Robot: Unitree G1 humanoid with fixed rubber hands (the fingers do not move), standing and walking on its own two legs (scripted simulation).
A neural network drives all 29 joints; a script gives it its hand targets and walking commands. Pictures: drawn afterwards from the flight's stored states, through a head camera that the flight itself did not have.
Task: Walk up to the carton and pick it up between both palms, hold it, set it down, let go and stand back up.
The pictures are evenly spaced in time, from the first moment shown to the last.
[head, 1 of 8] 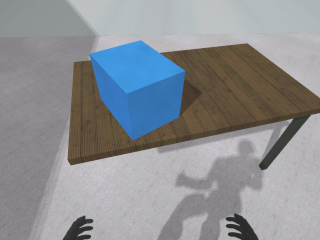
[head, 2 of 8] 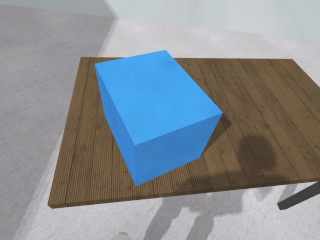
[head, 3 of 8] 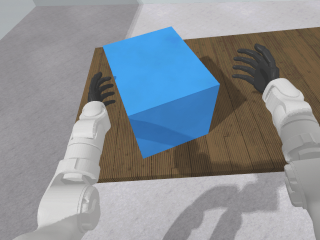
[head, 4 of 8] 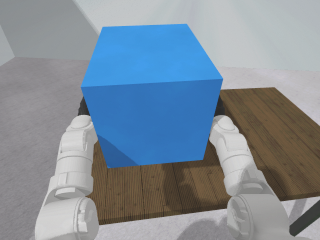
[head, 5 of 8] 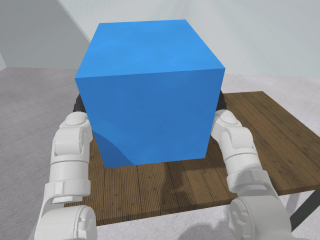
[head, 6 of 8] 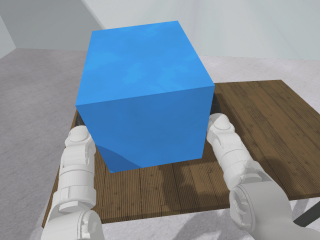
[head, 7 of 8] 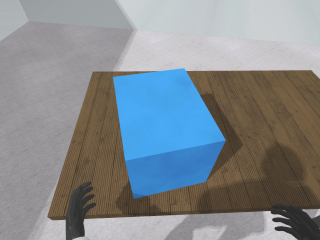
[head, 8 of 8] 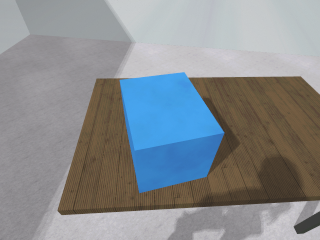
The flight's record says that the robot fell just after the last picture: no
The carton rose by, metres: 0.29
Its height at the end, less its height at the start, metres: +0.00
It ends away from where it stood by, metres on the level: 0.03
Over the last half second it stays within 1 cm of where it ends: yes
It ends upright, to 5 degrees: yes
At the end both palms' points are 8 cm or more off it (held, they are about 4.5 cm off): yes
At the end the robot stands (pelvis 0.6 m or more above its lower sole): yes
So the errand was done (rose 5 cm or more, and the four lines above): yes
